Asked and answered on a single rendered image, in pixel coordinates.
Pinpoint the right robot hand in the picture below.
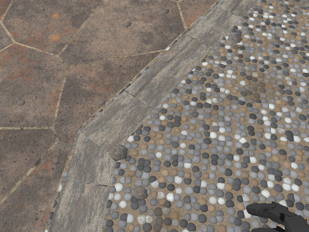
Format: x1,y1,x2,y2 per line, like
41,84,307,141
246,201,309,232

